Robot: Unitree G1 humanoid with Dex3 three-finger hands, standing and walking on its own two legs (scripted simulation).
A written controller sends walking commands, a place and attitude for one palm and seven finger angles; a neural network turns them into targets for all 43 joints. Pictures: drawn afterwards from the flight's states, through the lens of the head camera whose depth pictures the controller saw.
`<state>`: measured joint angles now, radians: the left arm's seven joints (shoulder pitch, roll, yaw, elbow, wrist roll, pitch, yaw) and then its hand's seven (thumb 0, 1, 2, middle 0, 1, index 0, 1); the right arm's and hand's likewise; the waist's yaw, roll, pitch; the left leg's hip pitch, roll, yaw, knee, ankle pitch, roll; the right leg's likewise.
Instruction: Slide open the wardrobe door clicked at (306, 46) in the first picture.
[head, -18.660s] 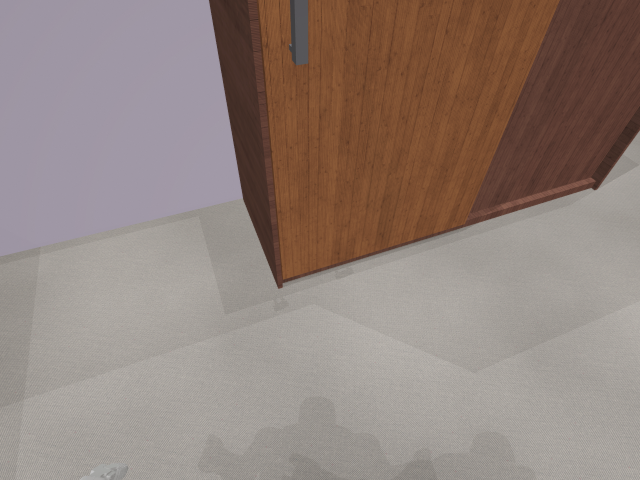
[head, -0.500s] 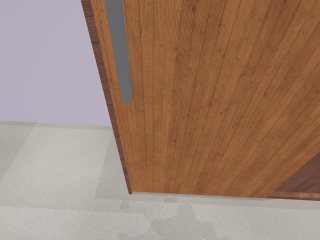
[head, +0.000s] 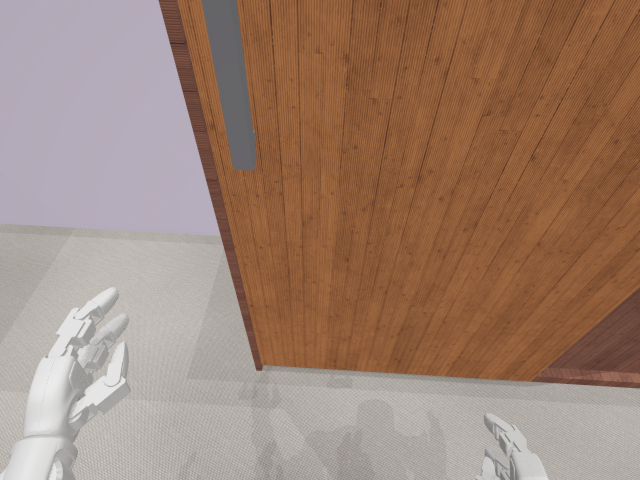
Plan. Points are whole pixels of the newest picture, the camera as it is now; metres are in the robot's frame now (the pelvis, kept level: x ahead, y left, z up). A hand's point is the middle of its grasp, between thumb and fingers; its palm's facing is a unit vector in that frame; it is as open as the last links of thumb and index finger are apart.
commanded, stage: raise the hand with hooked fingers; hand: left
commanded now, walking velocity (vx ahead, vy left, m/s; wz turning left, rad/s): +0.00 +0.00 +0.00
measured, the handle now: (232, 43) +0.52 +0.13 +0.29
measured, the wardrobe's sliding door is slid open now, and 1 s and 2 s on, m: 0.00 0.00 0.00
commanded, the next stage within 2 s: move the hooked fingers beside the handle in 1.86 s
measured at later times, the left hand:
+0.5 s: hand (72, 355) +0.23 +0.27 +0.09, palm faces +0.01 -1.00 -0.07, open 10.5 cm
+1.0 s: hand out of the picture +0.25 +0.29 +0.20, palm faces +0.05 -0.99 -0.11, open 13.3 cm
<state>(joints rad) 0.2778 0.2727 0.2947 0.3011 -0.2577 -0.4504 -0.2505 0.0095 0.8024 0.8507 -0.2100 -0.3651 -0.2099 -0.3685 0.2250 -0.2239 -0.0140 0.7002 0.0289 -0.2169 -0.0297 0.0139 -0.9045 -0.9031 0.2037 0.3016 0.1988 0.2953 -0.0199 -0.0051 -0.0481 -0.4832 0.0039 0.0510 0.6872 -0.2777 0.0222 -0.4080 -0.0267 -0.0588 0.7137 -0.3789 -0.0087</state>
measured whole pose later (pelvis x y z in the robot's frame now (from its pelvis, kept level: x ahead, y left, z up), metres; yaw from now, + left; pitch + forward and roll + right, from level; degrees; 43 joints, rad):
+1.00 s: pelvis +0.00 +0.02 +0.02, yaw +1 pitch -3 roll -2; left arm -0.01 0.47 0.45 -0.04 -0.36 0.15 -0.45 0.00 -0.35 0.36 -0.29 -1.10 -0.29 -1.10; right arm 0.20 -0.23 0.11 0.60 0.08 -0.26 -0.11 0.02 -0.90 -0.90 0.21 0.30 0.20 0.30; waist 0.07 0.04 -0.01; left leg -0.25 -0.01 0.03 0.51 -0.21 0.04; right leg -0.13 -0.02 -0.08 0.45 -0.26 0.01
